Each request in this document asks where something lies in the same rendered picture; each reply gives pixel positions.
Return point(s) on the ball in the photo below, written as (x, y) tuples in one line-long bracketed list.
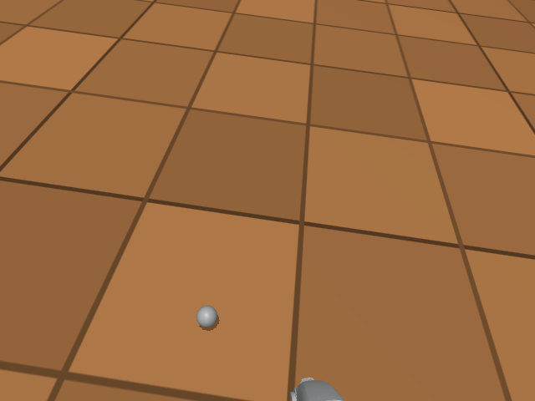
[(206, 316)]

